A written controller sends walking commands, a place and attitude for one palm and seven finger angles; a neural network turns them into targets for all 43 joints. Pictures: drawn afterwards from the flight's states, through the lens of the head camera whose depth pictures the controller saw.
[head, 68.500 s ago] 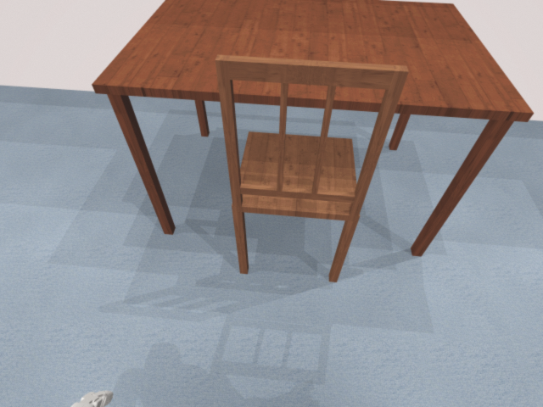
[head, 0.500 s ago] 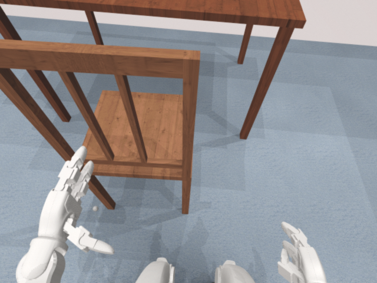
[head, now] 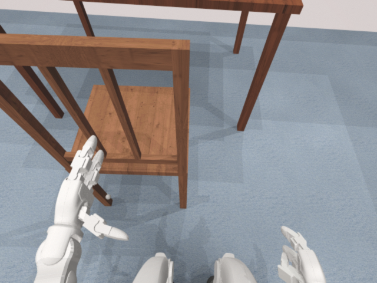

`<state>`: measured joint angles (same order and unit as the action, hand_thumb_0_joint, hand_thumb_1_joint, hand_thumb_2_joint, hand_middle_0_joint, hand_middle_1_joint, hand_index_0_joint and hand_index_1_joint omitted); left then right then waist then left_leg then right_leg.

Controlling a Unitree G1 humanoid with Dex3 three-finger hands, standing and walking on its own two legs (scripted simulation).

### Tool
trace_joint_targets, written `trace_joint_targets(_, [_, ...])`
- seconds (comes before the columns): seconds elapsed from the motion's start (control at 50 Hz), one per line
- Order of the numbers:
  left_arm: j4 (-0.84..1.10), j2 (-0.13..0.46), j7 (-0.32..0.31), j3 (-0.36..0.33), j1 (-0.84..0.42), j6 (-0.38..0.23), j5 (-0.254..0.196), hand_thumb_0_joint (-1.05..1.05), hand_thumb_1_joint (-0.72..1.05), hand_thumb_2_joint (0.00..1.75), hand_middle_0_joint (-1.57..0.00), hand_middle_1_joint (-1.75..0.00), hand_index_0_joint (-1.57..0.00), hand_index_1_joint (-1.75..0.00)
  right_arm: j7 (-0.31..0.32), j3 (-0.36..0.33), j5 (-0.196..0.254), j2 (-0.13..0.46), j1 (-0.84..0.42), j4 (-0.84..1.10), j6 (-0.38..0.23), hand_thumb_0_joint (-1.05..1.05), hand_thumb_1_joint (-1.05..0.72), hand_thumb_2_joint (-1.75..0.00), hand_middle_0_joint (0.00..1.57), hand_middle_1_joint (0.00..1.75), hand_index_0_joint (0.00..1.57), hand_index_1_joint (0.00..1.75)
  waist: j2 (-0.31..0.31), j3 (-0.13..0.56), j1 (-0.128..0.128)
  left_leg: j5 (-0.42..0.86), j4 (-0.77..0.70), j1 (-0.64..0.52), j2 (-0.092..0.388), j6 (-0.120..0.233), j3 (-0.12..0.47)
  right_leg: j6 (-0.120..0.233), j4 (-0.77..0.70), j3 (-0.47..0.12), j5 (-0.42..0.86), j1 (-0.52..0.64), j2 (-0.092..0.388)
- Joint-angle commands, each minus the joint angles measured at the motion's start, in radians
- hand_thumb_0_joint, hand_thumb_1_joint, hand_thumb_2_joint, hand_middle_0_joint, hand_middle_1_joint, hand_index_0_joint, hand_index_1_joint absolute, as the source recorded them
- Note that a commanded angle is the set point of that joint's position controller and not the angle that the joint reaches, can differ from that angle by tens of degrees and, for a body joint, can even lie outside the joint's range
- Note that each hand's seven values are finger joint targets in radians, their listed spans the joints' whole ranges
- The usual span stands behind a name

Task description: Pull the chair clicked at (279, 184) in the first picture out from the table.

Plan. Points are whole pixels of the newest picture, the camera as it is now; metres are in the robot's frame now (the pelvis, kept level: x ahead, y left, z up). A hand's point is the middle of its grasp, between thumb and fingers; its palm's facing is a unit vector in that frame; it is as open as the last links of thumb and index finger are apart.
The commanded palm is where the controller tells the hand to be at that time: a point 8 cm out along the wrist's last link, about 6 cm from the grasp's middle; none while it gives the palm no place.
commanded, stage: aim the fingers beside a spindle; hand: left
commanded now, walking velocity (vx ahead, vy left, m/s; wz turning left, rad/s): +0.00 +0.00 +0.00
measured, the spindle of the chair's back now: (81, 121) +0.46 +0.28 +0.02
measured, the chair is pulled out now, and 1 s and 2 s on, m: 0.34 0.34 0.34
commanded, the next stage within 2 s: none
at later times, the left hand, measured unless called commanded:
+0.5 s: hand (125, 190) +0.30 +0.15 +0.00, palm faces -0.02 -1.00 -0.03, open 16.9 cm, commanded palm +0.28 +0.21 +0.01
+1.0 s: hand (125, 185) +0.31 +0.15 +0.00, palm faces +0.02 -1.00 -0.06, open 16.9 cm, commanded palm +0.28 +0.20 +0.00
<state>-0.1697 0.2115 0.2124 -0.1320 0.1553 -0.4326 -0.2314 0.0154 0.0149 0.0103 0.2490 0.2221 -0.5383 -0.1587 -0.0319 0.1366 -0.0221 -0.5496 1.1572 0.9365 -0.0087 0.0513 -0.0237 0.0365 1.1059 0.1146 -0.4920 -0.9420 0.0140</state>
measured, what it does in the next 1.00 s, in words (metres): stands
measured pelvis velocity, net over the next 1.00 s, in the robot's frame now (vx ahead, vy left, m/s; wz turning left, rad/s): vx -0.01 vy -0.01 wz -0.01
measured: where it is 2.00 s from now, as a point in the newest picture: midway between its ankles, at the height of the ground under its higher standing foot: outside the picture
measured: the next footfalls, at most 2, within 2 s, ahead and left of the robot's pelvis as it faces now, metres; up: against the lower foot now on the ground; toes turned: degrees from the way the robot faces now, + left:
none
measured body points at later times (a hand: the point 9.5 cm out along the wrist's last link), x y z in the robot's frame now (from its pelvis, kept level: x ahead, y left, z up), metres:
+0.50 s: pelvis -0.01 -0.01 -0.02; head +0.10 -0.01 +0.42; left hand +0.29 +0.20 +0.01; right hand +0.16 -0.25 -0.12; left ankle +0.00 +0.08 -0.65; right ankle +0.02 -0.10 -0.65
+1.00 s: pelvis -0.01 -0.01 -0.02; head +0.10 -0.02 +0.42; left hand +0.30 +0.20 +0.01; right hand +0.15 -0.25 -0.13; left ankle +0.00 +0.08 -0.65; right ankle +0.02 -0.10 -0.65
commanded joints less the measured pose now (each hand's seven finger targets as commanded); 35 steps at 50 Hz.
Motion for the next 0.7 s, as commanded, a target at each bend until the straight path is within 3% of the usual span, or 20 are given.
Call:
trace_joint_targets(0.0, [0.17, 0.11, -0.031, -0.059, -0.11, -0.067, 0.004, 0.0, -0.5, 0.3, -0.06, -0.08, -0.06, -0.08, 0.011, -0.061, 0.003, 0.136, -0.012, 0.136, -0.039, 0.0, -0.9, -0.9, 0.2, 0.3, 0.2, 0.3, 0.006, 0.302, -0.01, 0.362, -0.151, -0.148, 0.011, -0.039, 0.083, -0.01, -0.106, -0.063, 0.266, 0.198, -0.011])
trace_joint_targets(0.02, [0.149, 0.116, -0.034, -0.07, -0.099, -0.067, 0.007, 0.0, -0.5, 0.3, -0.06, -0.08, -0.06, -0.08, 0.011, -0.062, 0.004, 0.135, -0.008, 0.135, -0.036, 0.0, -0.9, -0.9, 0.2, 0.3, 0.2, 0.3, 0.008, 0.293, -0.004, 0.342, -0.151, -0.136, 0.01, -0.039, 0.079, -0.009, -0.109, -0.067, 0.253, 0.2, -0.01])
trace_joint_targets(0.04, [0.143, 0.109, -0.034, -0.056, -0.131, -0.069, 0.01, 0.0, -0.5, 0.3, -0.06, -0.08, -0.06, -0.08, 0.01, -0.06, 0.004, 0.134, -0.012, 0.134, -0.033, 0.0, -0.9, -0.9, 0.2, 0.3, 0.2, 0.3, 0.009, 0.28, -0.014, 0.32, -0.149, -0.128, 0.009, -0.038, 0.081, -0.009, -0.11, -0.066, 0.236, 0.184, -0.011])
trace_joint_targets(0.16, [0.188, 0.117, -0.036, -0.053, -0.18, -0.101, 0.011, 0.0, -0.5, 0.3, -0.06, -0.08, -0.06, -0.08, 0.012, -0.062, 0.002, 0.129, -0.009, 0.129, -0.031, 0.0, -0.9, -0.9, 0.2, 0.3, 0.2, 0.3, -0.015, 0.364, -0.006, 0.357, -0.127, -0.151, 0.008, -0.034, 0.077, -0.008, -0.096, -0.083, 0.275, 0.217, -0.008])
trace_joint_targets(0.3, [0.07, 0.098, -0.042, -0.038, -0.232, -0.082, 0.022, 0.0, -0.5, 0.3, -0.06, -0.08, -0.06, -0.08, 0.011, -0.059, 0.003, 0.135, -0.014, 0.117, -0.012, 0.0, -0.9, -0.9, 0.2, 0.3, 0.2, 0.3, 0.027, 0.313, -0.023, 0.283, -0.107, -0.071, 0.004, -0.028, 0.075, -0.012, -0.091, -0.089, 0.223, 0.178, -0.008])
trace_joint_targets(0.32, [0.071, 0.116, -0.045, -0.056, -0.233, -0.084, 0.026, 0.0, -0.5, 0.3, -0.06, -0.08, -0.06, -0.08, 0.011, -0.062, 0.003, 0.135, -0.015, 0.117, -0.01, 0.0, -0.9, -0.9, 0.2, 0.3, 0.2, 0.3, 0.012, 0.325, -0.013, 0.288, -0.107, -0.076, 0.005, -0.031, 0.074, -0.009, -0.085, -0.09, 0.227, 0.181, -0.008])
trace_joint_targets(0.34, [0.069, 0.088, -0.043, -0.027, -0.229, -0.081, 0.028, 0.0, -0.5, 0.3, -0.06, -0.08, -0.06, -0.08, 0.008, -0.059, 0.004, 0.133, -0.019, 0.125, -0.008, 0.0, -0.9, -0.9, 0.2, 0.3, 0.2, 0.3, 0.005, 0.328, -0.014, 0.287, -0.106, -0.078, 0.001, -0.029, 0.07, -0.009, -0.087, -0.091, 0.227, 0.182, -0.006])
trace_joint_targets(0.38, [0.06, 0.119, -0.052, -0.059, -0.254, -0.082, 0.026, 0.0, -0.5, 0.3, -0.06, -0.08, -0.06, -0.08, 0.009, -0.06, 0.003, 0.134, -0.015, 0.123, -0.003, 0.0, -0.9, -0.9, 0.2, 0.3, 0.2, 0.3, 0.027, 0.347, -0.014, 0.286, -0.097, -0.06, 0.003, -0.026, 0.068, -0.012, -0.084, -0.1, 0.232, 0.197, -0.007])
trace_joint_targets(0.46, [0.11, 0.109, -0.066, -0.043, -0.285, -0.105, 0.029, 0.0, -0.5, 0.3, -0.06, -0.08, -0.06, -0.08, 0.005, -0.059, -0.001, 0.126, -0.016, 0.126, 0.0, 0.0, -0.9, -0.9, 0.2, 0.3, 0.2, 0.3, -0.018, 0.39, -0.009, 0.316, -0.091, -0.085, 0.003, -0.027, 0.064, -0.011, -0.074, -0.104, 0.265, 0.208, -0.004])
trace_joint_targets(0.52, [0.084, 0.111, -0.075, -0.041, -0.306, -0.115, 0.037, 0.0, -0.5, 0.3, -0.06, -0.08, -0.06, -0.08, 0.003, -0.059, -0.003, 0.126, -0.015, 0.113, 0.003, 0.0, -0.9, -0.9, 0.2, 0.3, 0.2, 0.3, -0.011, 0.38, -0.019, 0.304, -0.08, -0.069, 0.004, -0.025, 0.064, -0.011, -0.069, -0.109, 0.257, 0.192, -0.005])
trace_joint_targets(0.58, [0.014, 0.096, -0.075, -0.035, -0.294, -0.109, 0.038, 0.0, -0.5, 0.3, -0.06, -0.08, -0.06, -0.08, 0.001, -0.059, -0.002, 0.131, -0.01, 0.109, 0.01, 0.0, -0.9, -0.9, 0.2, 0.3, 0.2, 0.3, 0.044, 0.353, -0.028, 0.271, -0.072, -0.022, 0.004, -0.023, 0.064, -0.014, -0.069, -0.11, 0.229, 0.182, -0.007])
trace_joint_targets(0.68, [-0.018, 0.089, -0.075, -0.014, -0.38, -0.107, 0.048, 0.0, -0.5, 0.3, -0.06, -0.08, -0.06, -0.08, 0.001, -0.06, 0.001, 0.137, -0.015, 0.108, 0.017, 0.0, -0.9, -0.9, 0.2, 0.3, 0.2, 0.3, 0.023, 0.341, -0.035, 0.225, -0.057, 0.004, 0.001, -0.021, 0.062, -0.011, -0.063, -0.117, 0.176, 0.14, -0.004])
